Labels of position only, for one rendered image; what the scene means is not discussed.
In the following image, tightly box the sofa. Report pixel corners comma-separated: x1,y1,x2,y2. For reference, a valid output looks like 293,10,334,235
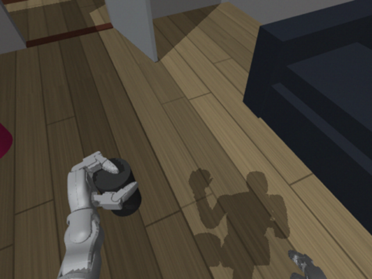
243,0,372,235

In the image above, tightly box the can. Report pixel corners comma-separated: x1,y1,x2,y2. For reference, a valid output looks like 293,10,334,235
92,158,141,217

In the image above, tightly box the right robot hand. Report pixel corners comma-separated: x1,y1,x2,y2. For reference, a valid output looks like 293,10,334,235
288,250,327,279

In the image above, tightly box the left robot hand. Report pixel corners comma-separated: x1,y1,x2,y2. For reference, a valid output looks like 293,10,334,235
67,151,138,213

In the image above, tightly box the left robot arm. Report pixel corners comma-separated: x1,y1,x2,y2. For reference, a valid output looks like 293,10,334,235
57,208,105,279

